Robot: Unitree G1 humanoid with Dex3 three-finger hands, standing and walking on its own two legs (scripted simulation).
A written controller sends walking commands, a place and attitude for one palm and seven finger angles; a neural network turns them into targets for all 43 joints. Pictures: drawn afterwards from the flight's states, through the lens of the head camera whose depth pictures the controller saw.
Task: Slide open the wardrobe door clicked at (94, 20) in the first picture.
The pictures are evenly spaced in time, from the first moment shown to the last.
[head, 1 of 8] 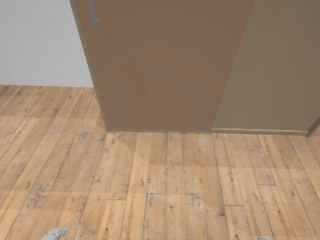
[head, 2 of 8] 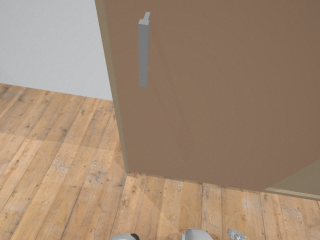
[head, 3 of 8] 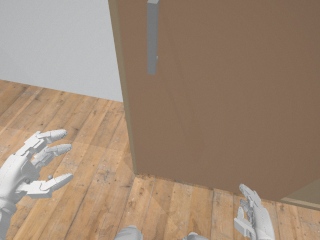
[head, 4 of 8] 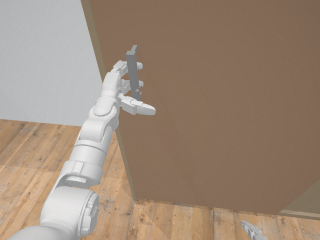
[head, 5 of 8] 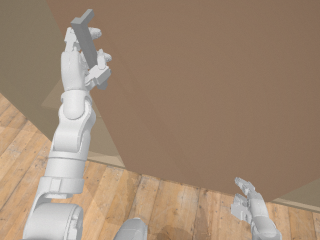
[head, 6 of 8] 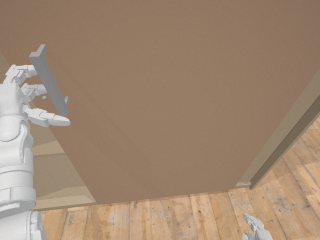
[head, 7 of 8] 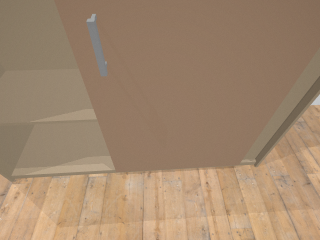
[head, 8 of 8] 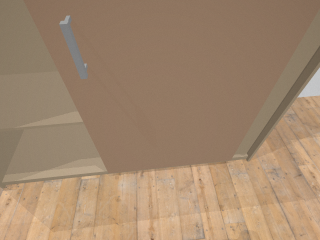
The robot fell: no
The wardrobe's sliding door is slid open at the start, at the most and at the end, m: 0.00 0.68 0.68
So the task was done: yes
